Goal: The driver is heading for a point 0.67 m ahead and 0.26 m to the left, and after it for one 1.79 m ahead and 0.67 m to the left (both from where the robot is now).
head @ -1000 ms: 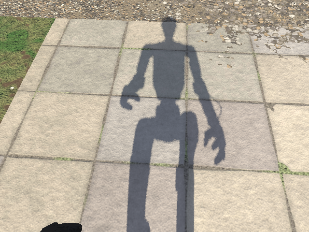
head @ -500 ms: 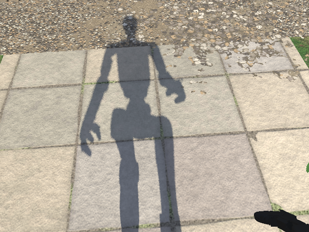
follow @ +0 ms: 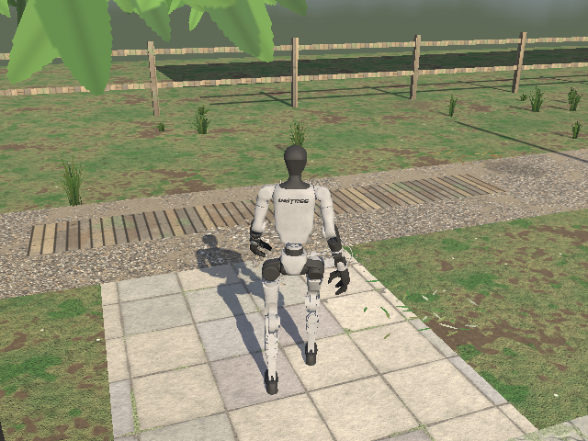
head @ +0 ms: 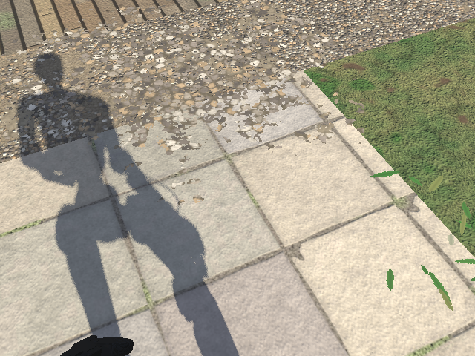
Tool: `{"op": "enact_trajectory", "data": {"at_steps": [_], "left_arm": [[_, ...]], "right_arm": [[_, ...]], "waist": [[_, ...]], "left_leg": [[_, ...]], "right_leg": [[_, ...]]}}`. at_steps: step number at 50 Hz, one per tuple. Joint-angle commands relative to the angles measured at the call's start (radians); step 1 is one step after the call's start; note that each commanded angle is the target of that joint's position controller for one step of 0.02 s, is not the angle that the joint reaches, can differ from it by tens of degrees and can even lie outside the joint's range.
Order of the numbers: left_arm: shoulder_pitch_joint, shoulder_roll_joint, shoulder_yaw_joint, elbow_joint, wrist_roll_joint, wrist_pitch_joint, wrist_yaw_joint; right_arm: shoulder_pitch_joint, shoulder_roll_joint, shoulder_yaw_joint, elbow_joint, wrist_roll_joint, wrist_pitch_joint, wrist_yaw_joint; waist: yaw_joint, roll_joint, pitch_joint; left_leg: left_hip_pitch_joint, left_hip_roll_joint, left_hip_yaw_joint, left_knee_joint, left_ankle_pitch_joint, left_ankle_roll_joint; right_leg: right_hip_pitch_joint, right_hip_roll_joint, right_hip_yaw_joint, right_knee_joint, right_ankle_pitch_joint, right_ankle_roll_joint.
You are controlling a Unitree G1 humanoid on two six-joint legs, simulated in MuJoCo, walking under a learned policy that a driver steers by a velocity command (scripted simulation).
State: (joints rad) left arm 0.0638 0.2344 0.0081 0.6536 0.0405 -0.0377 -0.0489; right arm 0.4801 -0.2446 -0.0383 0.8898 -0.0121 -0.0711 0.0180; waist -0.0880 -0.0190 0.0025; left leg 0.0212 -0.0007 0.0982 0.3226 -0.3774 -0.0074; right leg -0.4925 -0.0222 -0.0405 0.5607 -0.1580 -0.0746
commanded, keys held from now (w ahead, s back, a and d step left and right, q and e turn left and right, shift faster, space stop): w+q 0.94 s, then q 0.06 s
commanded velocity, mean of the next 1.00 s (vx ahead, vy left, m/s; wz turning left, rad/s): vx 0.50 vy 0.00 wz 0.46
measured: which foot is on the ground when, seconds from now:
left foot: down 0.00-0.02, up 0.04-0.52, down 0.54-1.00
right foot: up 0.00-0.00, down 0.02-0.56, up 0.58-1.00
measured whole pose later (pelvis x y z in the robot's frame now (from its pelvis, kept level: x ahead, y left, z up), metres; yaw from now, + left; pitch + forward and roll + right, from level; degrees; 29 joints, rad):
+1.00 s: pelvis +0.53 +0.11 +0.00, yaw +32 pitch +2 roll +1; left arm 0.05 0.25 0.02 0.70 0.03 -0.04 -0.02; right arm 0.44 -0.28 -0.07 0.83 -0.01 -0.04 0.00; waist -0.09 -0.03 0.03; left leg -0.01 -0.15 -0.18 0.34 -0.34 0.11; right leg -0.60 -0.05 0.04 0.62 -0.06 0.04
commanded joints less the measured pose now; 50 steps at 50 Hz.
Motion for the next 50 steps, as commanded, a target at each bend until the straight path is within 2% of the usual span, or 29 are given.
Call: {"op": "enact_trajectory", "data": {"at_steps": [1,2,3,4,5,6,7,8,11,16,18,21,22,24,25,26,27,28,29,30,31,32,33,35,38,42,46,48,50], "left_arm": [[0.338,0.168,0.063,0.033,0.033,-0.036,0.033],[0.424,0.285,0.088,0.032,0.044,-0.037,0.051],[0.42,0.263,0.091,0.032,0.002,-0.023,0.06],[0.339,0.2,0.072,0.035,-0.007,-0.022,0.062],[0.279,0.139,0.056,0.04,-0.013,-0.03,0.057],[0.248,0.104,0.046,0.045,-0.016,-0.037,0.054],[0.233,0.083,0.039,0.053,-0.021,-0.043,0.055],[0.234,0.078,0.038,0.059,-0.02,-0.052,0.055],[0.259,0.095,0.049,0.09,-0.025,-0.072,0.057],[0.303,0.092,0.052,0.138,-0.021,-0.072,0.058],[0.325,0.107,0.056,0.155,-0.021,-0.071,0.062],[0.37,0.13,0.063,0.188,-0.02,-0.063,0.069],[0.377,0.138,0.065,0.197,-0.019,-0.058,0.071],[0.374,0.167,0.069,0.207,-0.017,-0.047,0.078],[0.368,0.186,0.074,0.211,-0.015,-0.038,0.081],[0.364,0.201,0.077,0.211,-0.014,-0.028,0.082],[0.352,0.2,0.075,0.199,-0.015,-0.023,0.081],[0.378,0.11,0.053,0.142,-0.031,-0.028,0.069],[0.328,0.118,0.058,0.085,-0.025,-0.038,0.057],[0.206,0.142,0.061,0.06,-0.019,-0.045,0.052],[0.197,0.124,0.05,0.056,-0.029,-0.058,0.049],[0.216,0.118,0.05,0.071,-0.025,-0.06,0.051],[0.235,0.117,0.049,0.075,-0.006,-0.045,0.051],[0.266,0.108,0.048,0.083,0.012,-0.009,0.044],[0.194,0.091,0.044,0.056,0.008,0.011,0.037],[0.022,0.094,0.04,0.006,0.001,0.009,0.034],[-0.098,0.095,0.032,-0.034,-0.008,-0.004,0.026],[-0.121,0.104,0.031,-0.051,-0.012,-0.014,0.027],[-0.04,0.123,0.036,-0.034,-0.013,-0.027,0.036]], "right_arm": [[-0.03,-0.137,-0.023,-0.061,0.006,-0.006,-0.005],[0.032,-0.015,0.007,-0.115,0.023,-0.009,0.001],[0.0,-0.124,-0.024,-0.098,0.002,0.003,-0.012],[-0.07,-0.135,-0.032,-0.111,-0.001,0.009,-0.011],[-0.098,-0.107,-0.025,-0.11,0.003,0.009,-0.004],[-0.099,-0.094,-0.026,-0.098,0.0,0.018,0.0],[-0.076,-0.086,-0.027,-0.083,-0.014,0.032,0.006],[-0.064,-0.073,-0.027,-0.073,-0.019,0.044,0.012],[-0.133,-0.051,-0.029,-0.093,-0.019,0.06,0.027],[-0.306,-0.028,-0.017,-0.149,-0.019,0.059,0.043],[-0.383,-0.022,-0.009,-0.176,-0.02,0.056,0.052],[-0.455,-0.032,-0.006,-0.211,-0.024,0.056,0.059],[-0.462,-0.037,-0.008,-0.217,-0.026,0.056,0.059],[-0.427,-0.052,-0.016,-0.216,-0.028,0.058,0.05],[-0.366,-0.066,-0.023,-0.204,-0.029,0.057,0.044],[-0.258,-0.088,-0.037,-0.176,-0.031,0.051,0.036],[-0.094,-0.133,-0.06,-0.124,-0.041,0.043,0.022],[-0.019,-0.256,-0.096,-0.116,-0.045,0.045,0.004],[-0.055,-0.308,-0.106,-0.142,-0.009,0.052,0.003],[-0.07,-0.281,-0.102,-0.131,0.004,0.06,-0.005],[-0.112,-0.232,-0.089,-0.121,0.006,0.059,-0.014],[-0.156,-0.187,-0.076,-0.123,0.005,0.055,-0.016],[-0.193,-0.159,-0.066,-0.127,0.011,0.049,-0.018],[-0.206,-0.14,-0.057,-0.136,0.015,0.03,-0.012],[-0.161,-0.173,-0.066,-0.124,0.012,0.017,-0.008],[-0.081,-0.174,-0.068,-0.111,0.012,0.018,-0.008],[-0.018,-0.185,-0.071,-0.106,0.004,0.02,-0.015],[-0.012,-0.195,-0.073,-0.108,-0.002,0.022,-0.022],[-0.051,-0.207,-0.076,-0.12,-0.004,0.027,-0.031]], "waist": [[0.218,-0.013,-0.163],[0.207,-0.251,-0.304],[0.228,-0.178,-0.312],[0.184,-0.101,-0.16],[0.151,-0.079,-0.074],[0.123,-0.083,-0.029],[0.095,-0.101,-0.001],[0.085,-0.1,0.003],[0.068,-0.06,0.031],[0.091,-0.048,0.075],[0.11,-0.049,0.091],[0.129,-0.039,0.11],[0.127,-0.039,0.107],[0.104,-0.062,0.064],[0.075,-0.076,0.023],[0.028,-0.072,-0.042],[-0.048,-0.02,-0.134],[-0.044,0.165,-0.245],[-0.014,0.226,-0.318],[-0.033,0.089,-0.2],[0.008,0.051,-0.083],[0.058,0.003,-0.024],[0.096,0.005,-0.001],[0.124,0.026,-0.025],[0.112,0.04,0.001],[0.047,0.073,0.038],[-0.002,0.081,0.039],[-0.001,0.087,0.046],[0.042,0.099,0.027]], "left_leg": [[-0.271,0.136,-0.061,0.412,0.578,0.106],[-0.607,-0.013,-0.002,0.773,-0.031,0.062],[-0.697,-0.034,-0.118,0.91,-0.148,0.076],[-0.729,0.022,-0.159,0.925,-0.068,0.089],[-0.705,0.056,-0.151,0.872,0.006,0.088],[-0.663,0.074,-0.148,0.825,0.041,0.081],[-0.62,0.084,-0.147,0.801,0.061,0.068],[-0.595,0.079,-0.142,0.803,0.082,0.06],[-0.666,0.086,-0.14,0.783,0.172,0.047],[-0.725,0.091,-0.101,0.579,0.352,0.037],[-0.689,0.086,-0.059,0.468,0.397,0.051],[-0.664,0.069,-0.005,0.363,0.354,0.09],[-0.647,0.053,0.013,0.339,0.318,0.107],[-0.56,-0.011,0.059,0.317,0.214,0.147],[-0.488,-0.051,0.074,0.311,0.151,0.171],[-0.36,-0.089,0.068,0.274,0.119,0.198],[-0.121,-0.086,0.008,0.205,0.131,0.236],[0.185,0.19,-0.402,0.167,0.001,0.342],[0.289,0.357,-0.887,-0.01,0.098,0.452],[0.232,0.321,-0.749,-0.037,0.148,0.414],[0.088,0.299,-0.616,-0.045,0.241,0.379],[-0.03,0.24,-0.521,-0.056,0.341,0.327],[-0.118,0.191,-0.45,-0.067,0.418,0.303],[-0.185,0.144,-0.387,-0.084,0.503,0.299],[-0.224,0.109,-0.361,-0.119,0.471,0.293],[-0.164,0.093,-0.385,-0.123,0.414,0.261],[-0.078,0.102,-0.417,-0.065,0.492,0.249],[-0.057,0.111,-0.436,-0.01,0.602,0.232],[-0.083,0.096,-0.441,0.081,0.754,0.179]], "right_leg": [[0.546,-0.08,0.114,-0.094,-0.103,-0.072],[0.833,-0.409,0.561,-0.175,-0.183,-0.167],[0.757,-0.436,0.708,-0.269,-0.196,-0.196],[0.641,-0.379,0.538,-0.274,-0.185,-0.166],[0.523,-0.326,0.408,-0.309,-0.113,-0.135],[0.445,-0.281,0.312,-0.344,-0.06,-0.098],[0.382,-0.249,0.24,-0.37,-0.011,-0.076],[0.354,-0.24,0.197,-0.386,0.044,-0.074],[0.366,-0.235,0.094,-0.425,0.155,-0.083],[0.398,-0.208,-0.061,-0.431,0.243,-0.076],[0.409,-0.214,-0.104,-0.432,0.265,-0.069],[0.497,-0.238,-0.147,-0.398,0.361,-0.056],[0.532,-0.243,-0.163,-0.364,0.445,-0.049],[0.59,-0.247,-0.198,-0.234,0.766,-0.035],[0.606,-0.247,-0.21,-0.118,0.9,-0.031],[0.581,-0.244,-0.218,0.057,0.912,-0.026],[0.448,-0.22,-0.23,0.309,0.743,0.0],[0.09,-0.124,-0.233,0.674,0.178,0.051],[-0.167,0.064,-0.042,0.902,-0.393,0.084],[-0.273,-0.005,0.078,0.9,-0.294,0.073],[-0.261,-0.048,0.07,0.819,-0.202,0.067],[-0.199,-0.081,0.07,0.718,-0.169,0.065],[-0.137,-0.094,0.074,0.663,-0.165,0.076],[-0.066,-0.096,0.067,0.608,-0.161,0.098],[-0.107,-0.094,0.047,0.49,-0.079,0.125],[-0.185,-0.08,0.053,0.283,0.082,0.138],[-0.184,-0.038,0.054,0.133,0.136,0.13],[-0.142,-0.012,0.058,0.071,0.118,0.115],[0.012,0.027,0.063,-0.006,0.075,0.088]]}}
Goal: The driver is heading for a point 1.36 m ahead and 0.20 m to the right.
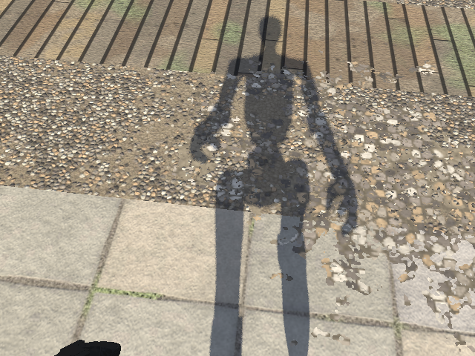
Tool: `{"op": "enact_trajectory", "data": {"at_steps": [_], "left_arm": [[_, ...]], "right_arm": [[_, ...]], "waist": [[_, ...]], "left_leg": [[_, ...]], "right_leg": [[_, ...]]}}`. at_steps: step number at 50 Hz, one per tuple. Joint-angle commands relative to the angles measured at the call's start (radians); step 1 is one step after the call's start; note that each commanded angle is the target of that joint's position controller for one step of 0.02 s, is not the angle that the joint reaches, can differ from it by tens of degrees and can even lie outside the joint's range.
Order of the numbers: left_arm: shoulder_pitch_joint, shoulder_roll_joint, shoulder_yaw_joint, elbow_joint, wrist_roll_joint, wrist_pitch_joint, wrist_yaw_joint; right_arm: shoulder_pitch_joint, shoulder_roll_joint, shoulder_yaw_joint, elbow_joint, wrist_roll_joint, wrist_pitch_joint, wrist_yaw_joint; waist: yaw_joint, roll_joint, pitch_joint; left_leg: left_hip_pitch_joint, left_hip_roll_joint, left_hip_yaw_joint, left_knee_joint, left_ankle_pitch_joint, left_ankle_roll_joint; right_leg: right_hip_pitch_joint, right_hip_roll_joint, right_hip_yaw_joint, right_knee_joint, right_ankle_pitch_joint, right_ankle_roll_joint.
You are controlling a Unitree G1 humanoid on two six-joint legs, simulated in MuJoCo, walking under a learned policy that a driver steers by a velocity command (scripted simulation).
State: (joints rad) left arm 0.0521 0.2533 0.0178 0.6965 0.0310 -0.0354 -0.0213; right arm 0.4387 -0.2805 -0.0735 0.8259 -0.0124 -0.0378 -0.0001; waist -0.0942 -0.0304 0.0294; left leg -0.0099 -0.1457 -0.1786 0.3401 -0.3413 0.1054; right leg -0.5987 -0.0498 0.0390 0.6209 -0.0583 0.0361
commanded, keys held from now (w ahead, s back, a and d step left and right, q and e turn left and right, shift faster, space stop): q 0.32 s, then e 0.68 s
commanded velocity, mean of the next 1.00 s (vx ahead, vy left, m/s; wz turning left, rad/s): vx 0.09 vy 0.00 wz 0.05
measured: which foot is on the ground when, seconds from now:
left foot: down 0.00-0.06, up 0.08-0.48, down 0.50-0.86, up 0.88-1.00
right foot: up 0.00-0.04, down 0.06-0.50, up 0.52-0.84, down 0.86-1.00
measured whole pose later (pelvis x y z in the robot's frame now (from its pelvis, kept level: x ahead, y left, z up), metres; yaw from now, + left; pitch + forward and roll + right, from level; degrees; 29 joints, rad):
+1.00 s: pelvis +0.10 -0.04 +0.00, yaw -2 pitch +0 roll +2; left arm 0.29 0.27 0.06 0.75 0.01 0.05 0.00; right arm 0.17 -0.28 -0.06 0.78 -0.02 0.06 -0.03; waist 0.01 0.03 0.05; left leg -0.47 0.01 0.01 1.00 -0.41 -0.02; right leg -0.22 0.06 0.01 0.49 -0.27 -0.08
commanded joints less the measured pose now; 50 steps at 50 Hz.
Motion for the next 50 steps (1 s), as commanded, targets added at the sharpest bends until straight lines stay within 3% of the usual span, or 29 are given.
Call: {"op": "enact_trajectory", "data": {"at_steps": [1,2,3,4,5,6,7,8,10,15,18,22,23,24,25,26,27,28,30,33,36,39,42,43,44,45,46,47,50], "left_arm": [[0.056,0.126,0.035,-0.051,-0.003,-0.037,0.018],[0.168,0.146,0.043,-0.023,0.002,-0.051,0.029],[0.304,0.203,0.056,-0.012,0.018,-0.067,0.042],[0.329,0.292,0.07,-0.033,0.031,-0.056,0.047],[0.31,0.262,0.076,-0.038,-0.007,-0.035,0.042],[0.242,0.161,0.05,-0.054,-0.015,-0.027,0.041],[0.193,0.093,0.029,-0.053,-0.016,-0.023,0.041],[0.172,0.078,0.022,-0.05,-0.012,-0.02,0.044],[0.167,0.099,0.027,-0.034,-0.014,-0.021,0.047],[0.163,0.123,0.04,-0.024,-0.006,-0.019,0.047],[0.177,0.127,0.042,-0.008,-0.005,-0.009,0.043],[0.21,0.138,0.042,0.028,-0.007,0.009,0.023],[0.195,0.125,0.035,0.034,-0.014,0.017,0.019],[0.194,0.104,0.026,0.041,-0.017,0.023,0.013],[0.238,0.064,0.015,0.048,-0.01,0.023,0.004],[0.326,-0.005,0.0,0.033,-0.017,0.024,-0.007],[0.3,0.053,0.012,0.057,-0.03,0.048,0.004],[0.272,0.095,0.027,0.051,-0.036,0.06,0.005],[0.25,0.119,0.049,0.053,-0.027,0.069,0.008],[0.291,0.086,0.056,0.067,-0.017,0.072,0.015],[0.257,0.057,0.051,0.05,-0.021,0.082,0.014],[0.24,0.06,0.052,0.029,-0.027,0.09,0.004],[0.291,0.058,0.052,0.031,-0.025,0.08,-0.002],[0.293,0.101,0.061,0.028,-0.012,0.07,0.002],[0.294,0.218,0.083,0.003,-0.001,0.058,0.01],[0.353,0.299,0.111,0.015,-0.005,0.063,0.014],[0.35,0.248,0.102,0.022,-0.007,0.066,0.018],[0.282,0.207,0.09,0.013,-0.021,0.07,0.022],[0.188,0.162,0.078,-0.021,-0.03,0.073,0.026]], "right_arm": [[-0.036,-0.178,-0.043,-0.064,-0.003,-0.008,-0.014],[-0.064,-0.18,-0.043,-0.068,0.01,-0.013,-0.01],[-0.067,-0.129,-0.03,-0.096,0.026,-0.022,-0.004],[0.075,-0.02,-0.008,-0.118,0.057,-0.015,-0.016],[0.126,-0.126,-0.024,-0.098,0.017,0.002,-0.028],[0.066,-0.146,-0.033,-0.08,0.001,0.018,-0.026],[-0.005,-0.135,-0.03,-0.087,-0.006,0.028,-0.016],[-0.035,-0.118,-0.029,-0.094,-0.008,0.04,-0.003],[-0.031,-0.092,-0.025,-0.095,-0.015,0.071,0.018],[-0.115,-0.072,-0.016,-0.139,-0.013,0.097,0.031],[-0.182,-0.039,0.005,-0.167,-0.015,0.102,0.041],[-0.201,-0.023,0.026,-0.156,-0.011,0.091,0.026],[-0.175,-0.009,0.033,-0.139,-0.015,0.084,0.019],[-0.154,-0.006,0.039,-0.123,-0.02,0.073,0.011],[-0.148,-0.046,0.036,-0.121,-0.033,0.059,-0.001],[-0.217,-0.138,0.028,-0.158,-0.034,0.048,-0.013],[-0.258,-0.137,0.018,-0.153,-0.013,0.048,-0.025],[-0.299,-0.112,0.025,-0.157,-0.015,0.048,-0.027],[-0.301,-0.108,0.026,-0.147,-0.013,0.048,-0.037],[-0.262,-0.089,0.024,-0.132,-0.002,0.048,-0.049],[-0.278,-0.075,0.02,-0.125,-0.01,0.053,-0.05],[-0.279,-0.096,0.006,-0.114,-0.014,0.059,-0.042],[-0.306,-0.124,-0.01,-0.105,-0.004,0.066,-0.037],[-0.278,-0.111,-0.012,-0.096,-0.006,0.07,-0.034],[-0.237,-0.035,0.004,-0.122,-0.019,0.078,-0.028],[-0.362,-0.046,0.01,-0.17,-0.012,0.091,-0.042],[-0.371,-0.065,0.006,-0.164,-0.009,0.096,-0.043],[-0.349,-0.071,0.001,-0.144,-0.001,0.093,-0.037],[-0.27,-0.094,-0.01,-0.096,-0.017,0.08,-0.019]], "waist": [[0.083,0.113,-0.033],[0.147,0.084,-0.083],[0.196,0.018,-0.205],[0.13,-0.212,-0.358],[0.112,-0.191,-0.426],[0.096,-0.082,-0.303],[0.097,-0.038,-0.191],[0.088,-0.069,-0.144],[0.069,-0.123,-0.101],[0.056,-0.107,-0.106],[0.073,-0.117,-0.094],[0.095,-0.13,-0.102],[0.074,-0.109,-0.096],[0.055,-0.074,-0.08],[0.071,0.016,-0.086],[0.147,0.23,-0.094],[0.102,0.266,-0.067],[0.115,0.248,-0.022],[0.106,0.246,-0.005],[0.107,0.156,-0.068],[0.099,0.167,-0.071],[0.085,0.198,-0.085],[0.133,0.156,-0.095],[0.134,0.046,-0.069],[0.099,-0.229,-0.065],[0.175,-0.273,0.002],[0.152,-0.136,0.021],[0.117,-0.082,0.036],[0.084,-0.069,-0.03]], "left_leg": [[-0.074,0.218,-0.168,0.142,0.801,0.036],[-0.113,0.163,-0.137,0.286,0.819,0.003],[-0.238,0.106,-0.097,0.523,0.575,-0.028],[-0.482,-0.045,0.05,0.836,-0.287,-0.057],[-0.522,0.006,0.062,0.964,-0.296,-0.054],[-0.532,0.053,0.06,0.987,-0.212,-0.063],[-0.541,0.083,0.083,0.946,-0.157,-0.078],[-0.536,0.108,0.09,0.916,-0.124,-0.092],[-0.489,0.11,0.116,0.896,-0.08,-0.116],[-0.499,0.137,0.144,0.783,0.001,-0.122],[-0.405,0.149,0.159,0.592,0.043,-0.112],[-0.262,0.118,0.195,0.34,0.016,-0.093],[-0.178,0.118,0.206,0.216,0.077,-0.084],[-0.076,0.126,0.197,0.053,0.162,-0.075],[0.011,0.248,0.068,-0.032,0.224,-0.067],[-0.021,0.48,-0.151,-0.068,0.393,-0.011],[-0.221,0.474,-0.1,-0.068,0.307,0.068],[-0.251,0.429,-0.062,-0.081,0.233,0.067],[-0.214,0.4,0.005,-0.065,0.339,0.067],[-0.12,0.427,0.07,0.006,0.629,0.114],[-0.114,0.424,0.109,0.024,0.557,0.11],[-0.124,0.437,0.116,0.046,0.507,0.106],[-0.203,0.418,0.169,0.139,0.384,0.034],[-0.292,0.369,0.223,0.252,0.211,-0.039],[-0.514,0.236,0.327,0.511,-0.159,-0.128],[-0.603,0.125,0.221,0.623,-0.309,-0.13],[-0.603,0.159,0.156,0.713,-0.24,-0.127],[-0.597,0.169,0.138,0.724,-0.144,-0.121],[-0.573,0.157,0.145,0.747,-0.015,-0.133]], "right_leg": [[0.24,0.082,-0.02,-0.1,-0.036,-0.04],[0.401,0.073,-0.026,-0.182,0.057,-0.061],[0.646,-0.1,0.11,-0.174,0.144,-0.102],[0.901,-0.452,0.451,-0.128,0.589,-0.218],[0.836,-0.46,0.592,-0.144,0.625,-0.292],[0.712,-0.397,0.444,-0.169,0.544,-0.274],[0.605,-0.325,0.291,-0.2,0.511,-0.237],[0.544,-0.275,0.199,-0.232,0.487,-0.211],[0.441,-0.231,0.087,-0.276,0.517,-0.212],[0.396,-0.254,-0.019,-0.321,0.405,-0.241],[0.334,-0.228,-0.068,-0.331,0.271,-0.233],[0.33,-0.213,-0.035,-0.294,0.144,-0.228],[0.301,-0.193,-0.031,-0.266,0.087,-0.208],[0.251,-0.167,-0.028,-0.239,0.022,-0.161],[0.202,-0.123,-0.041,-0.191,-0.075,-0.099],[0.182,-0.012,-0.117,-0.112,-0.336,-0.039],[0.302,0.01,-0.083,-0.042,-0.435,-0.042],[0.294,0.034,-0.073,0.007,-0.413,-0.047],[0.221,0.059,-0.066,0.147,-0.409,-0.053],[0.173,0.058,-0.054,0.315,-0.46,-0.043],[0.186,0.044,-0.07,0.251,-0.447,-0.036],[0.244,0.051,-0.097,0.146,-0.421,-0.044],[0.399,0.074,-0.126,-0.111,-0.239,-0.082],[0.453,0.028,-0.001,-0.256,-0.167,-0.105],[0.543,-0.251,0.378,-0.339,0.035,-0.166],[0.43,-0.343,0.498,-0.36,0.239,-0.304],[0.427,-0.294,0.426,-0.352,0.193,-0.321],[0.412,-0.225,0.343,-0.35,0.111,-0.294],[0.478,-0.119,0.248,-0.321,0.182,-0.248]]}}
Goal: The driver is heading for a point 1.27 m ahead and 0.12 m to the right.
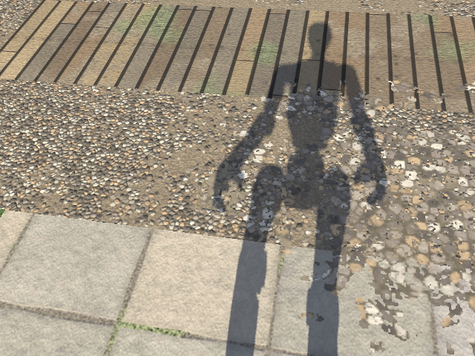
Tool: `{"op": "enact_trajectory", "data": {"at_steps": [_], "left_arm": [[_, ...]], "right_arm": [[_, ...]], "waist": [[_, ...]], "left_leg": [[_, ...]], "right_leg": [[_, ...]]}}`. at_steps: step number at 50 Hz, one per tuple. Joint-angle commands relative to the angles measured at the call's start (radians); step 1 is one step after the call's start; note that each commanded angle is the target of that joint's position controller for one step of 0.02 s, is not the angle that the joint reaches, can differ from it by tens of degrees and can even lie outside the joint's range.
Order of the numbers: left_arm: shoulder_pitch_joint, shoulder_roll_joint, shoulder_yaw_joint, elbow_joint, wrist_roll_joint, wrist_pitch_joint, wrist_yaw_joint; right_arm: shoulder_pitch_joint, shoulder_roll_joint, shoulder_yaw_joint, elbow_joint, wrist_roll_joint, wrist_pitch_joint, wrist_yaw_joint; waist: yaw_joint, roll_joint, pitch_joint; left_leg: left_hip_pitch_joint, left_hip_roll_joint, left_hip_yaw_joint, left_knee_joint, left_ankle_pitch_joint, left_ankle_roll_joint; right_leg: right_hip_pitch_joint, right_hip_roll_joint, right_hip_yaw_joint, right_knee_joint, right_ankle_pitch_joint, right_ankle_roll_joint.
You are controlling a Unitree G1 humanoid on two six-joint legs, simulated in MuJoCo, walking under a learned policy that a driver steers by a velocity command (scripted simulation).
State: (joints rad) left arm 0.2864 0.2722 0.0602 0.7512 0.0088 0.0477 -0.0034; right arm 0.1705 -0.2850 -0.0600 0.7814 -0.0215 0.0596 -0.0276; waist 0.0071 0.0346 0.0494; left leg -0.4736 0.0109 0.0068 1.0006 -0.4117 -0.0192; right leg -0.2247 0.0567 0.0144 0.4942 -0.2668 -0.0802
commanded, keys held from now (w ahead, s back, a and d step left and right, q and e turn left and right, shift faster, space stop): e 0.50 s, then no key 0.08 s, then w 0.40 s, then w+q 0.02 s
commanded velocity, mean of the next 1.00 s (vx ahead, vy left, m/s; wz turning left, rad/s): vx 0.11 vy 0.00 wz -0.41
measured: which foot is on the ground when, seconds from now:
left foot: up 0.00-0.38, down 0.40-0.82, up 0.84-1.00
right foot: down 0.00-0.40, up 0.42-0.80, down 0.82-1.00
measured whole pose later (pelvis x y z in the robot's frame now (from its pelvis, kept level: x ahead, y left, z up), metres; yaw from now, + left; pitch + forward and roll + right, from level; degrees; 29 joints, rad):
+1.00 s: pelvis +0.05 -0.02 +0.01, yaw -24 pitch +0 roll +0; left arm 0.38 0.24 0.02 0.88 0.02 -0.05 -0.01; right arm 0.28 -0.29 -0.06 0.82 -0.04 -0.01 0.05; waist 0.01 0.04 0.01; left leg -0.51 0.05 0.03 0.95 -0.26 0.04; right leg 0.01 0.06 0.03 0.24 -0.25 -0.07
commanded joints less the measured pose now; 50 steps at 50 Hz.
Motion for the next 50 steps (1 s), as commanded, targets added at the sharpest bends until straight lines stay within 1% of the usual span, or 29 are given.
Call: {"op": "enact_trajectory", "data": {"at_steps": [1,3,7,11,16,18,19,20,21,22,23,24,25,26,29,31,33,37,38,39,40,41,42,43,44,45,46,48,50], "left_arm": [[-0.031,0.146,0.037,-0.074,-0.01,-0.013,0.006],[0.0,0.157,0.043,-0.067,-0.011,-0.017,0.006],[0.032,0.169,0.049,-0.066,-0.002,-0.013,0.01],[0.024,0.19,0.057,-0.075,0.007,-0.008,0.006],[-0.034,0.201,0.063,-0.087,0.01,-0.003,-0.006],[-0.083,0.194,0.062,-0.092,0.001,-0.001,-0.008],[-0.106,0.179,0.057,-0.096,-0.009,-0.002,-0.005],[-0.065,0.118,0.042,-0.103,-0.014,-0.007,-0.003],[0.011,0.085,0.037,-0.103,-0.01,-0.011,0.005],[-0.01,0.178,0.058,-0.09,0.025,-0.006,0.009],[-0.021,0.191,0.066,-0.076,0.023,-0.003,0.005],[-0.01,0.178,0.065,-0.057,0.021,0.004,-0.004],[0.007,0.17,0.064,-0.046,0.017,0.013,-0.017],[0.015,0.158,0.06,-0.04,0.011,0.017,-0.027],[-0.042,0.131,0.045,-0.05,0.003,0.021,-0.03],[-0.065,0.117,0.034,-0.051,0.012,0.024,-0.033],[-0.098,0.112,0.025,-0.054,0.021,0.021,-0.04],[-0.114,0.081,0.0,-0.036,0.019,-0.006,-0.04],[-0.094,0.076,-0.004,-0.024,0.015,-0.016,-0.037],[-0.048,0.063,-0.009,0.001,0.015,-0.027,-0.032],[0.021,0.063,-0.009,0.035,0.018,-0.04,-0.024],[0.111,0.099,-0.003,0.067,0.023,-0.054,-0.016],[0.208,0.197,0.015,0.069,0.033,-0.065,-0.005],[0.198,0.264,0.036,0.079,0.024,-0.071,0.001],[0.136,0.204,0.021,0.076,0.019,-0.076,0.003],[0.079,0.158,0.007,0.064,0.013,-0.085,0.0],[0.05,0.138,0.001,0.058,0.013,-0.093,-0.001],[0.065,0.11,-0.008,0.073,0.01,-0.112,0.0],[0.104,0.108,-0.008,0.101,0.004,-0.121,-0.003]], "right_arm": [[0.005,-0.084,-0.022,-0.051,-0.005,-0.017,0.012],[-0.006,-0.073,-0.019,-0.058,0.0,-0.015,0.012],[-0.038,-0.08,-0.016,-0.075,0.001,-0.012,0.005],[-0.052,-0.082,-0.01,-0.092,0.007,-0.021,0.001],[-0.015,-0.091,-0.003,-0.108,0.021,-0.038,-0.008],[0.049,-0.084,0.0,-0.099,0.023,-0.049,-0.016],[0.086,-0.094,-0.002,-0.091,0.016,-0.057,-0.024],[0.08,-0.169,-0.015,-0.1,0.002,-0.062,-0.034],[-0.01,-0.249,-0.025,-0.143,0.005,-0.056,-0.032],[0.021,-0.227,-0.027,-0.131,-0.006,-0.048,-0.023],[-0.011,-0.151,-0.006,-0.138,0.0,-0.048,-0.015],[-0.057,-0.112,0.004,-0.145,0.003,-0.048,-0.01],[-0.082,-0.103,0.008,-0.155,-0.001,-0.048,-0.012],[-0.071,-0.101,0.009,-0.155,-0.002,-0.05,-0.016],[0.017,-0.112,0.001,-0.123,0.001,-0.057,-0.013],[0.079,-0.125,-0.006,-0.099,-0.003,-0.062,-0.005],[0.099,-0.139,-0.013,-0.08,-0.006,-0.065,0.006],[0.114,-0.158,-0.025,-0.042,-0.012,-0.07,0.029],[0.114,-0.162,-0.029,-0.033,-0.009,-0.067,0.033],[0.103,-0.16,-0.03,-0.026,0.0,-0.062,0.035],[0.097,-0.143,-0.028,-0.02,0.007,-0.061,0.035],[0.075,-0.096,-0.016,-0.032,0.003,-0.067,0.035],[0.024,0.007,0.015,-0.086,0.005,-0.077,0.045],[-0.054,-0.076,-0.004,-0.114,-0.013,-0.081,0.04],[-0.057,-0.121,-0.019,-0.106,-0.007,-0.084,0.047],[-0.007,-0.119,-0.02,-0.076,0.001,-0.091,0.06],[0.032,-0.119,-0.021,-0.051,-0.001,-0.094,0.067],[0.045,-0.1,-0.017,-0.026,-0.019,-0.09,0.077],[0.014,-0.075,-0.011,-0.033,-0.018,-0.085,0.08]], "waist": [[-0.013,-0.119,-0.071],[0.002,-0.113,-0.074],[0.032,-0.151,-0.058],[0.04,-0.15,-0.061],[0.017,-0.163,-0.084],[-0.028,-0.156,-0.087],[-0.054,-0.133,-0.084],[-0.024,0.027,-0.097],[0.023,0.191,-0.089],[0.001,0.139,-0.082],[0.02,0.074,-0.051],[0.036,0.054,-0.02],[0.046,0.084,-0.031],[0.035,0.109,-0.038],[-0.011,0.097,-0.059],[-0.043,0.118,-0.077],[-0.06,0.147,-0.047],[-0.052,0.13,-0.002],[-0.036,0.12,0.003],[0.0,0.095,0.01],[0.038,0.054,0.01],[0.079,-0.028,-0.02],[0.125,-0.27,-0.075],[0.131,-0.234,0.082],[0.084,-0.15,0.145],[0.044,-0.148,0.137],[0.02,-0.153,0.109],[0.013,-0.14,0.065],[0.014,-0.128,0.057]], "left_leg": [[-0.107,-0.004,-0.041,0.088,0.065,-0.015],[-0.127,-0.004,-0.047,0.052,0.073,-0.025],[-0.131,-0.012,-0.059,-0.067,0.054,-0.034],[-0.06,-0.032,-0.067,-0.163,0.023,-0.024],[0.098,-0.072,-0.074,-0.314,0.004,0.008],[0.234,-0.082,-0.071,-0.499,0.084,0.024],[0.34,-0.052,-0.088,-0.65,0.174,0.033],[0.426,0.141,-0.273,-0.767,0.118,0.078],[0.444,0.362,-0.527,-0.809,0.195,0.174],[0.323,0.4,-0.508,-0.769,0.295,0.262],[0.278,0.339,-0.418,-0.761,0.336,0.258],[0.244,0.264,-0.302,-0.752,0.354,0.229],[0.268,0.211,-0.226,-0.743,0.366,0.203],[0.294,0.19,-0.187,-0.727,0.446,0.205],[0.39,0.199,-0.162,-0.694,0.547,0.227],[0.442,0.21,-0.195,-0.739,0.239,0.23],[0.43,0.219,-0.237,-0.799,-0.016,0.229],[0.318,0.22,-0.211,-0.819,-0.057,0.229],[0.275,0.212,-0.197,-0.809,-0.049,0.227],[0.21,0.189,-0.167,-0.775,-0.057,0.215],[0.112,0.159,-0.135,-0.708,-0.088,0.191],[-0.04,0.114,-0.08,-0.581,-0.12,0.152],[-0.217,-0.003,0.064,-0.254,-0.161,0.094],[-0.343,-0.019,0.03,-0.146,-0.121,0.094],[-0.343,0.036,-0.029,-0.083,-0.028,0.097],[-0.319,0.047,-0.033,-0.071,0.045,0.091],[-0.288,0.058,-0.026,-0.066,0.097,0.082],[-0.257,0.061,0.004,-0.019,0.171,0.061],[-0.283,0.062,0.02,-0.009,0.218,0.044]], "right_leg": [[0.124,-0.224,0.272,-0.187,0.411,-0.132],[0.157,-0.222,0.29,-0.182,0.386,-0.137],[0.166,-0.221,0.359,-0.182,0.28,-0.154],[0.118,-0.216,0.424,-0.157,0.276,-0.166],[0.055,-0.191,0.509,-0.118,0.378,-0.134],[0.0,-0.151,0.518,-0.09,0.347,-0.083],[-0.068,-0.107,0.495,-0.053,0.248,-0.033],[-0.165,-0.017,0.382,0.089,-0.019,0.03],[-0.317,0.154,0.158,0.292,-0.307,0.068],[-0.291,0.077,0.118,0.483,-0.325,0.079],[-0.271,0.05,0.128,0.562,-0.266,0.082],[-0.259,0.04,0.116,0.621,-0.202,0.09],[-0.267,0.037,0.098,0.663,-0.154,0.1],[-0.28,0.039,0.086,0.678,-0.145,0.113],[-0.301,0.042,0.081,0.607,-0.153,0.134],[-0.31,0.028,0.076,0.501,-0.15,0.125],[-0.291,0.018,0.057,0.393,-0.165,0.11],[-0.103,0.003,-0.032,0.147,-0.228,0.057],[-0.024,0.007,-0.054,0.062,-0.186,0.038],[0.087,0.01,-0.076,-0.066,-0.079,0.016],[0.231,0.022,-0.083,-0.162,-0.012,-0.004],[0.407,-0.058,0.036,-0.192,-0.077,-0.019],[0.506,-0.348,0.449,-0.34,-0.435,-0.081],[0.325,-0.449,0.628,-0.42,-0.5,-0.17],[0.28,-0.4,0.552,-0.413,-0.474,-0.176],[0.269,-0.344,0.466,-0.416,-0.38,-0.147],[0.28,-0.299,0.381,-0.421,-0.26,-0.121],[0.284,-0.247,0.261,-0.408,-0.011,-0.112],[0.29,-0.235,0.186,-0.396,0.163,-0.115]]}}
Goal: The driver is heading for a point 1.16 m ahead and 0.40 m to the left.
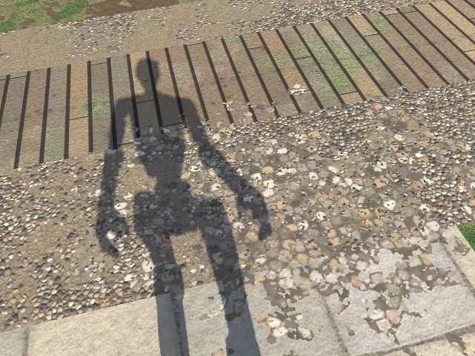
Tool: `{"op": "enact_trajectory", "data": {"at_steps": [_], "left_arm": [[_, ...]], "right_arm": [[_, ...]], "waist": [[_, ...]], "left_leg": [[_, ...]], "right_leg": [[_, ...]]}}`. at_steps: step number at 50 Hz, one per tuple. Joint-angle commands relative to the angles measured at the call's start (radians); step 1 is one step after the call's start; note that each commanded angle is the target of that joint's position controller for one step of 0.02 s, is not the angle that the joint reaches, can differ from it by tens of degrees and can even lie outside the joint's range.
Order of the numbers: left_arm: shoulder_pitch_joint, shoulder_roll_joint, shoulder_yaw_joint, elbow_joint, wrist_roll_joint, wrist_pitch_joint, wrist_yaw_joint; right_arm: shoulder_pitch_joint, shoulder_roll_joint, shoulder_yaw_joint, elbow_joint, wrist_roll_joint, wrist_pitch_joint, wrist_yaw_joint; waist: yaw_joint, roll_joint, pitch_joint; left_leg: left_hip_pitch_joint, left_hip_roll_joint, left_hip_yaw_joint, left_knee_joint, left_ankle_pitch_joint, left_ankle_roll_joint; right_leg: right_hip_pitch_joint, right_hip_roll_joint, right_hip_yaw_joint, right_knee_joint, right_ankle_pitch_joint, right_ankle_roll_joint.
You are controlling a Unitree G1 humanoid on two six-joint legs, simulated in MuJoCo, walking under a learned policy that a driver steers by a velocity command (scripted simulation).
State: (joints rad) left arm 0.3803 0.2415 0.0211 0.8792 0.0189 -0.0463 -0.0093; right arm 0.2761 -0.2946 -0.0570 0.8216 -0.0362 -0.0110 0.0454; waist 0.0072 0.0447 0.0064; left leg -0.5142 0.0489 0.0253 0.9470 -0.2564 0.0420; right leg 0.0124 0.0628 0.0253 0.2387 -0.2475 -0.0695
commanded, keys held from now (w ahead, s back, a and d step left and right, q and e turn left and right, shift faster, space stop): w+q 1.00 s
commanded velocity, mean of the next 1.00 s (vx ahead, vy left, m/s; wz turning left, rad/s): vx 0.48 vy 0.00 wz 0.45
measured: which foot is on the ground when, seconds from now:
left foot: up 0.00-0.26, down 0.28-0.82, up 0.84-1.00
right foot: down 0.00-0.30, up 0.32-0.80, down 0.82-1.00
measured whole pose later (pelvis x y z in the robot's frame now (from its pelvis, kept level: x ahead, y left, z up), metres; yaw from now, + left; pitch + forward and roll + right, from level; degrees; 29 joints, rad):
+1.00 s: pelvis +0.56 +0.11 -0.01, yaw +32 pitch +1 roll -1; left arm 0.22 0.26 0.03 0.78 0.03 -0.08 0.01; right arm 0.29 -0.32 -0.07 0.81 -0.03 -0.01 0.03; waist -0.02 0.05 0.04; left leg -0.47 -0.02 -0.04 1.15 -0.32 0.06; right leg -0.24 0.02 -0.09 0.41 -0.19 -0.04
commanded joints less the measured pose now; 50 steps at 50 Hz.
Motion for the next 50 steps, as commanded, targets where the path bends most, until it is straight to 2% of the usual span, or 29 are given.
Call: {"op": "enact_trajectory", "data": {"at_steps": [1,5,9,11,12,13,14,15,16,17,18,19,20,22,24,27,30,35,37,38,39,40,41,42,43,44,45,47,50], "left_arm": [[0.029,0.133,0.03,-0.014,-0.005,-0.03,0.003],[0.06,0.121,0.022,0.025,0.007,-0.037,0.006],[0.067,0.133,0.018,0.059,0.004,-0.045,0.021],[0.051,0.157,0.019,0.066,0.009,-0.045,0.03],[0.044,0.174,0.023,0.069,0.016,-0.038,0.035],[0.038,0.191,0.028,0.067,0.018,-0.029,0.039],[0.035,0.196,0.027,0.055,0.015,-0.028,0.039],[0.078,0.094,0.003,0.003,-0.007,-0.038,0.022],[0.049,0.137,0.018,-0.018,0.001,-0.049,0.013],[-0.05,0.16,0.024,-0.047,0.007,-0.057,0.007],[-0.084,0.153,0.018,-0.06,0.002,-0.068,0.003],[-0.092,0.139,0.017,-0.058,0.007,-0.066,0.003],[-0.082,0.131,0.015,-0.062,0.021,-0.05,0.003],[-0.059,0.106,0.01,-0.064,0.037,-0.013,-0.002],[-0.105,0.095,0.009,-0.089,0.038,0.004,-0.005],[-0.259,0.099,0.01,-0.148,0.034,0.008,-0.008],[-0.358,0.094,0.007,-0.182,0.027,0.005,-0.014],[-0.495,0.098,-0.004,-0.246,0.016,-0.008,-0.02],[-0.466,0.118,-0.001,-0.251,0.012,-0.016,-0.017],[-0.402,0.134,0.005,-0.235,0.009,-0.02,-0.013],[-0.3,0.162,0.017,-0.203,0.007,-0.026,-0.003],[-0.16,0.193,0.03,-0.171,0.011,-0.039,0.011],[-0.003,0.259,0.047,-0.164,0.032,-0.046,0.032],[-0.005,0.336,0.068,-0.172,0.047,-0.032,0.037],[-0.055,0.26,0.064,-0.175,0.027,-0.018,0.03],[-0.116,0.17,0.044,-0.184,0.019,-0.018,0.027],[-0.152,0.126,0.032,-0.178,0.02,-0.02,0.022],[-0.138,0.11,0.027,-0.152,0.016,-0.031,0.022],[-0.098,0.115,0.033,-0.122,-0.001,-0.06,0.01]], "right_arm": [[-0.12,-0.059,-0.011,-0.081,0.0,-0.012,0.008],[-0.237,-0.029,0.006,-0.12,0.009,-0.011,0.015],[-0.295,-0.015,0.02,-0.151,0.002,-0.013,0.016],[-0.227,-0.03,0.013,-0.132,0.002,-0.015,0.007],[-0.134,-0.051,0.004,-0.104,0.002,-0.019,0.002],[0.012,-0.078,-0.01,-0.057,0.002,-0.026,-0.003],[0.156,-0.123,-0.03,-0.013,-0.011,-0.031,-0.014],[0.227,-0.242,-0.063,-0.013,-0.02,-0.027,-0.03],[0.186,-0.243,-0.064,-0.015,0.019,-0.022,-0.023],[0.111,-0.218,-0.062,-0.011,0.034,-0.019,-0.025],[0.058,-0.163,-0.05,-0.019,0.033,-0.019,-0.026],[0.022,-0.126,-0.04,-0.02,0.029,-0.023,-0.028],[0.002,-0.105,-0.032,-0.016,0.031,-0.027,-0.031],[0.006,-0.099,-0.029,-0.013,0.034,-0.044,-0.031],[0.031,-0.118,-0.034,-0.004,0.038,-0.053,-0.032],[0.095,-0.125,-0.037,0.008,0.039,-0.051,-0.035],[0.159,-0.126,-0.04,0.019,0.039,-0.046,-0.039],[0.231,-0.132,-0.042,0.026,0.022,-0.04,-0.055],[0.202,-0.148,-0.046,0.014,0.018,-0.04,-0.065],[0.162,-0.159,-0.049,0.003,0.018,-0.041,-0.067],[0.135,-0.17,-0.05,-0.005,0.016,-0.045,-0.063],[0.117,-0.171,-0.049,-0.006,0.026,-0.053,-0.052],[0.128,-0.106,-0.031,-0.033,0.039,-0.064,-0.041],[0.258,-0.009,-0.011,-0.057,0.069,-0.058,-0.043],[0.235,-0.11,-0.02,-0.031,0.029,-0.043,-0.055],[0.154,-0.124,-0.027,-0.03,0.019,-0.037,-0.049],[0.11,-0.106,-0.024,-0.038,0.017,-0.034,-0.04],[0.093,-0.084,-0.024,-0.043,0.001,-0.012,-0.019],[0.053,-0.055,-0.017,-0.067,0.0,0.01,0.0]], "waist": [[0.022,-0.137,0.106],[0.044,-0.137,0.143],[0.041,-0.123,0.149],[-0.001,-0.144,0.084],[-0.045,-0.154,0.021],[-0.105,-0.152,-0.065],[-0.168,-0.112,-0.143],[-0.14,0.11,-0.261],[-0.112,0.133,-0.328],[-0.09,0.046,-0.173],[-0.067,-0.024,-0.066],[-0.03,-0.07,-0.003],[0.004,-0.066,0.025],[0.029,-0.042,0.01],[0.026,-0.031,0.024],[-0.02,-0.014,0.066],[-0.066,0.0,0.049],[-0.112,0.018,0.045],[-0.082,0.029,0.036],[-0.045,0.037,0.02],[-0.002,0.035,-0.029],[0.073,-0.009,-0.106],[0.124,-0.097,-0.251],[0.048,-0.338,-0.367],[0.033,-0.198,-0.287],[0.028,-0.094,-0.144],[0.015,-0.061,-0.069],[-0.008,-0.136,-0.013],[-0.021,-0.148,-0.004]], "left_leg": [[-0.256,0.023,0.005,0.035,0.08,-0.024],[-0.221,-0.012,0.006,-0.114,0.158,-0.019],[-0.109,-0.039,0.071,-0.289,0.172,0.045],[0.021,-0.095,0.112,-0.321,0.115,0.087],[0.113,-0.128,0.119,-0.329,0.071,0.106],[0.278,-0.16,0.116,-0.382,0.061,0.128],[0.521,-0.11,0.025,-0.423,0.035,0.165],[0.804,0.189,-0.45,-0.468,-0.109,0.295],[0.851,0.304,-0.859,-0.647,-0.064,0.377],[0.733,0.26,-0.701,-0.664,-0.078,0.339],[0.577,0.235,-0.572,-0.691,0.003,0.311],[0.458,0.183,-0.485,-0.711,0.097,0.277],[0.369,0.137,-0.418,-0.725,0.183,0.257],[0.301,0.094,-0.345,-0.742,0.273,0.254],[0.267,0.065,-0.311,-0.765,0.266,0.251],[0.291,0.04,-0.316,-0.785,0.256,0.22],[0.378,0.028,-0.323,-0.744,0.34,0.181],[0.516,0.05,-0.381,-0.656,0.512,0.172],[0.525,0.066,-0.411,-0.614,0.556,0.15],[0.493,0.061,-0.409,-0.574,0.617,0.128],[0.465,0.039,-0.404,-0.48,0.719,0.107],[0.409,-0.016,-0.361,-0.299,0.712,0.083],[0.285,-0.067,-0.3,-0.042,0.447,0.066],[-0.026,-0.224,-0.171,0.234,-0.3,0.031],[-0.122,-0.128,-0.157,0.326,-0.257,0.042],[-0.118,-0.089,-0.147,0.318,-0.15,0.039],[-0.1,-0.058,-0.132,0.281,-0.091,0.032],[-0.061,-0.022,-0.114,0.238,-0.066,0.018],[-0.089,-0.01,-0.098,0.22,-0.029,0.01]], "right_leg": [[0.049,-0.24,0.144,-0.141,0.199,-0.125],[0.009,-0.235,0.026,-0.149,0.36,-0.108],[0.05,-0.276,-0.044,-0.132,0.566,-0.086],[0.097,-0.285,-0.091,0.016,0.945,-0.062],[0.12,-0.285,-0.111,0.166,1.09,-0.049],[0.088,-0.277,-0.13,0.37,1.101,-0.038],[-0.085,-0.253,-0.153,0.62,0.898,-0.021],[-0.435,-0.113,-0.17,1.026,0.265,0.022],[-0.631,0.015,-0.004,1.216,-0.239,0.024],[-0.709,-0.063,0.065,1.211,-0.142,0.011],[-0.692,-0.108,0.045,1.132,-0.059,0.011],[-0.645,-0.139,0.039,1.051,-0.04,0.016],[-0.592,-0.155,0.038,0.997,-0.045,0.032],[-0.538,-0.162,0.021,0.926,-0.05,0.063],[-0.566,-0.166,-0.001,0.843,0.0,0.091],[-0.656,-0.166,-0.018,0.677,0.14,0.123],[-0.681,-0.14,-0.017,0.547,0.25,0.128],[-0.686,-0.087,-0.019,0.401,0.237,0.108],[-0.589,-0.071,0.002,0.324,0.198,0.085],[-0.475,-0.052,0.001,0.284,0.156,0.069],[-0.324,-0.023,-0.008,0.265,0.11,0.05],[-0.121,-0.05,0.006,0.205,0.137,0.021],[0.117,-0.262,0.209,0.183,-0.072,-0.026],[0.35,-0.535,0.668,0.105,-0.11,-0.152],[0.245,-0.507,0.737,0.074,-0.217,-0.157],[0.098,-0.454,0.561,0.052,-0.183,-0.131],[-0.004,-0.402,0.419,0.026,-0.061,-0.108],[-0.108,-0.329,0.235,-0.011,0.105,-0.071],[-0.123,-0.325,0.121,-0.042,0.272,-0.082]]}}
